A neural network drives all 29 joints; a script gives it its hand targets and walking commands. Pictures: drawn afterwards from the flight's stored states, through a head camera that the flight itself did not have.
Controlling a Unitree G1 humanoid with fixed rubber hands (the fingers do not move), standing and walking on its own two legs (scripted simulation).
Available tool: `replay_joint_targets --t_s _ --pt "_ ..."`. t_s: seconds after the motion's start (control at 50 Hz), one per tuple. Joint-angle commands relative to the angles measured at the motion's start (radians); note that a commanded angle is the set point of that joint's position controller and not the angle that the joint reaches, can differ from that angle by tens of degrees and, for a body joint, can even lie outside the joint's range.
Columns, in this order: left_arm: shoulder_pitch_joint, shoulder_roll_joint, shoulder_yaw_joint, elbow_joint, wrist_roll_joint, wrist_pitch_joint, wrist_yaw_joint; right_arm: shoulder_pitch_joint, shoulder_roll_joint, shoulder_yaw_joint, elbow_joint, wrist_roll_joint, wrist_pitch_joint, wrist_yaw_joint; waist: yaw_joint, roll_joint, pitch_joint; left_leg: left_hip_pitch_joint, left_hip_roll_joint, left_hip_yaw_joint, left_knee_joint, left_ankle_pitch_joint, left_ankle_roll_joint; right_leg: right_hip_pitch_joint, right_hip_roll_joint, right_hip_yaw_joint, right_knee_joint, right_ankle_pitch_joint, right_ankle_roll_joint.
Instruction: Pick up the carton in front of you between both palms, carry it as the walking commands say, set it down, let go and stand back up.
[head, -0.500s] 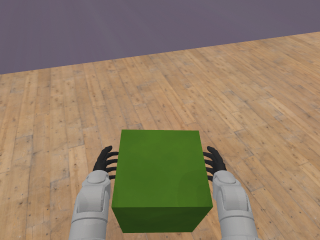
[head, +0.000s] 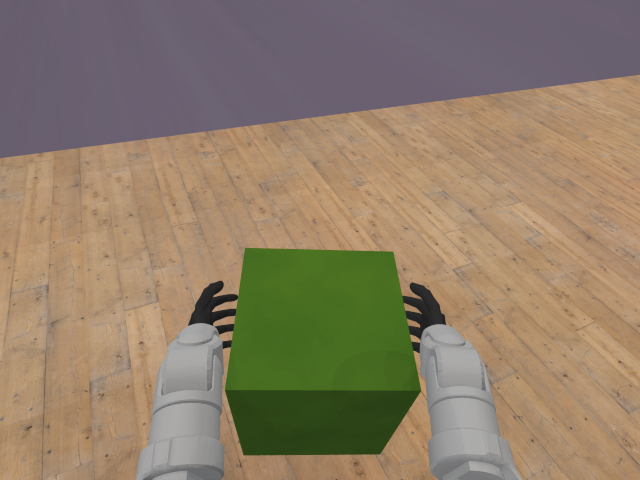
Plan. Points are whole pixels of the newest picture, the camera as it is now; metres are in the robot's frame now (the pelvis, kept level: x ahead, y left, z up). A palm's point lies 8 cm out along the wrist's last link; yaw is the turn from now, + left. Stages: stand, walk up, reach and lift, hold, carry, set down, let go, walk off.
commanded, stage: set down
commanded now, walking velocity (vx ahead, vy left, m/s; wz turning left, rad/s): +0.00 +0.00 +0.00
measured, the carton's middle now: (316, 356) +0.32 +0.00 -0.03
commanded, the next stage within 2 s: none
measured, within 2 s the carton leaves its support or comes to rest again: neither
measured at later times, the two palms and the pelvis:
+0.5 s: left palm (218, 372) +0.37 +0.16 -0.16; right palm (387, 365) +0.38 -0.14 -0.15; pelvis -0.03 -0.03 -0.07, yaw +0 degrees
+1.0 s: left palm (218, 381) +0.42 +0.18 -0.30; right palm (361, 375) +0.43 -0.12 -0.28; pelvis -0.04 -0.02 -0.20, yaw -3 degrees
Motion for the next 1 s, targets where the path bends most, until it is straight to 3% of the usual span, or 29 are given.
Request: replay_joint_targets --t_s 0.0,0.1,0.2,0.28,0.36,0.46,0.54,0.62,0.68,0.82,0.98 --pt "-0.597 -0.904 -0.411 0.144 -0.196 -0.056 -0.247 -0.638 0.827 0.393 0.136 0.162 -0.059 0.247 0.009 0.082 -0.144 0.279 -0.009 -0.087 -0.046 -0.256 -0.044 -0.365 0.098 -0.079 -0.064 -0.127 -0.050" --pt "-0.670 -0.728 -0.183 0.259 -0.067 -0.124 -0.211 -0.686 0.711 0.169 0.265 0.025 -0.118 0.177 0.024 0.057 -0.083 0.145 -0.023 -0.059 0.033 -0.256 -0.031 -0.476 0.108 -0.089 0.012 -0.150 -0.037" --pt "-0.642 -0.569 -0.093 0.298 0.009 -0.244 -0.195 -0.639 0.610 0.063 0.273 -0.035 -0.224 0.120 0.022 0.053 -0.175 -0.003 -0.051 -0.025 0.155 -0.070 -0.029 -0.601 0.136 -0.109 0.103 -0.064 -0.003" --pt "-0.657 -0.614 -0.176 0.292 -0.018 -0.383 -0.206 -0.666 0.686 0.161 0.229 0.017 -0.353 0.109 0.020 0.047 -0.352 -0.065 -0.063 -0.019 0.288 0.141 -0.027 -0.720 0.158 -0.117 0.191 0.028 0.015" --pt "-0.740 -0.703 -0.335 0.252 -0.078 -0.490 -0.237 -0.736 0.808 0.344 0.188 0.113 -0.455 0.108 0.034 0.056 -0.650 -0.109 -0.073 -0.008 0.438 0.308 -0.025 -0.827 0.173 -0.117 0.316 0.153 0.036" --pt "-0.818 -0.742 -0.511 0.155 -0.163 -0.515 -0.269 -0.829 0.887 0.578 0.073 0.246 -0.477 0.093 0.071 0.071 -1.086 -0.144 -0.074 0.014 0.607 0.480 -0.026 -0.926 0.185 -0.133 0.467 0.280 0.074" --pt "-0.808 -0.741 -0.522 0.170 -0.178 -0.471 -0.294 -0.829 0.908 0.622 0.063 0.270 -0.429 0.092 0.084 0.050 -1.121 -0.340 -0.082 0.038 0.667 0.378 -0.032 -0.986 0.188 -0.139 0.533 0.250 0.084" --pt "-0.826 -0.735 -0.457 0.240 -0.154 -0.421 -0.323 -0.851 0.907 0.565 0.114 0.248 -0.375 0.115 0.084 0.030 -1.010 -0.546 -0.086 0.053 0.699 0.211 -0.030 -1.095 0.189 -0.151 0.579 0.129 0.082" --pt "-0.854 -0.724 -0.411 0.283 -0.136 -0.399 -0.329 -0.896 0.889 0.513 0.148 0.234 -0.358 0.124 0.086 0.028 -0.971 -0.631 -0.085 0.054 0.737 0.156 -0.029 -1.197 0.195 -0.162 0.623 0.065 0.077" --pt "-0.941 -0.701 -0.372 0.339 -0.133 -0.403 -0.297 -1.006 0.828 0.444 0.204 0.235 -0.378 0.106 0.084 0.057 -1.017 -0.717 -0.086 0.043 0.851 0.156 -0.043 -1.420 0.216 -0.193 0.760 0.009 0.072" --pt "-1.097 -0.669 -0.391 0.326 -0.173 -0.398 -0.251 -1.166 0.774 0.432 0.223 0.276 -0.383 0.077 0.087 0.101 -1.152 -0.753 -0.090 0.046 0.986 0.113 -0.065 -1.593 0.235 -0.224 0.920 -0.078 0.069"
